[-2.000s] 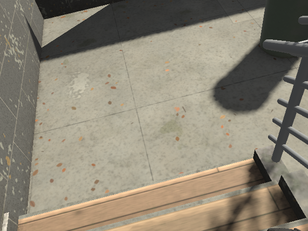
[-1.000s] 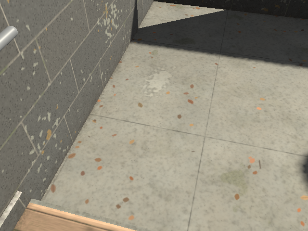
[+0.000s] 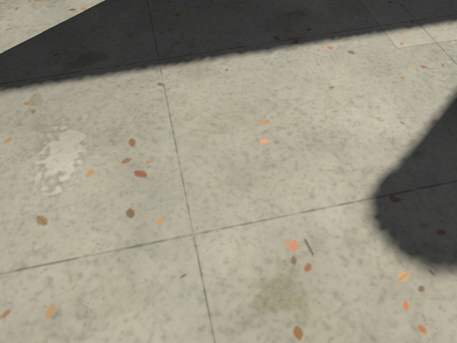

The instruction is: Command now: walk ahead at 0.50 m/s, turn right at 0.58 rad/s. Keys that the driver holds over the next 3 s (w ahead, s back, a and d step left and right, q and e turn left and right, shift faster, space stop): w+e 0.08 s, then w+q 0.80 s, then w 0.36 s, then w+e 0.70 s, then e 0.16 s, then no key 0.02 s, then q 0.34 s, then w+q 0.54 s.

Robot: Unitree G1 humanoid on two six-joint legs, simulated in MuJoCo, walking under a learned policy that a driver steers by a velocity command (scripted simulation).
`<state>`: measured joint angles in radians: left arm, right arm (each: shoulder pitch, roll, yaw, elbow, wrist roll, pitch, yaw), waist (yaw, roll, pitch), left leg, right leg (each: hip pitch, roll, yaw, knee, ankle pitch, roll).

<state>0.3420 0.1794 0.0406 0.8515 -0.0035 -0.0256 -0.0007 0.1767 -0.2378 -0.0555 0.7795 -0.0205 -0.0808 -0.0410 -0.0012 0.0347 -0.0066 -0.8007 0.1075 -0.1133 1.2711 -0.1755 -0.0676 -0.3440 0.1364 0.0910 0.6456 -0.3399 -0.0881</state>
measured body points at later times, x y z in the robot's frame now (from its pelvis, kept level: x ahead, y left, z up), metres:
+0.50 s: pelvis +0.30 +0.11 -0.15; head +0.32 +0.13 +0.30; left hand +0.42 +0.34 -0.28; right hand +0.29 -0.13 -0.28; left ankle +0.28 +0.19 -0.88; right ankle +0.35 -0.05 -0.77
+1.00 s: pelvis +0.56 +0.14 -0.14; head +0.59 +0.15 +0.31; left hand +0.53 +0.42 -0.26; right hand +0.81 -0.07 -0.23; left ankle +0.62 +0.33 -0.82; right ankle +0.57 +0.02 -0.88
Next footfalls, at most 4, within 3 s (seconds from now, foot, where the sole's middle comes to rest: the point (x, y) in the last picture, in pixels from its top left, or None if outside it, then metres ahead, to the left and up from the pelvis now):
0.28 left None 0.32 0.18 -0.92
0.72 right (235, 320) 0.61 0.03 -0.92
1.18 left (137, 282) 0.75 0.37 -0.92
1.72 right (185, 200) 1.10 0.23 -0.92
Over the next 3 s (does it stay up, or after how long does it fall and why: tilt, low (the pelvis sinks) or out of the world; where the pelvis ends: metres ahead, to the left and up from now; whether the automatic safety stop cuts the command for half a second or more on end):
stays up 1.34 0.34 -0.15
